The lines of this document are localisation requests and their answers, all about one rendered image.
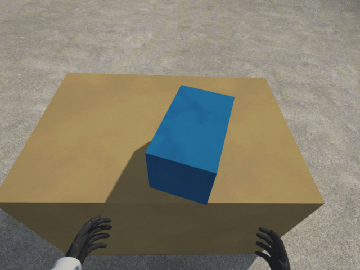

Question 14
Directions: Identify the left robot forearm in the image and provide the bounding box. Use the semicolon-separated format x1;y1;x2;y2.
51;256;82;270

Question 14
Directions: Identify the right robot hand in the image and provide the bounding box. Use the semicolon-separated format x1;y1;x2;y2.
255;227;291;270

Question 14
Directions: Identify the carton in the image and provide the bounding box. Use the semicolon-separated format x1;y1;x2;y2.
145;85;235;205

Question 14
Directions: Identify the pedestal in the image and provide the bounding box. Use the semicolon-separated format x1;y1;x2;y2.
0;73;325;255

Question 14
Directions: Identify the left robot hand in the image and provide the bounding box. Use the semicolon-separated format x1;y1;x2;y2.
65;216;112;265

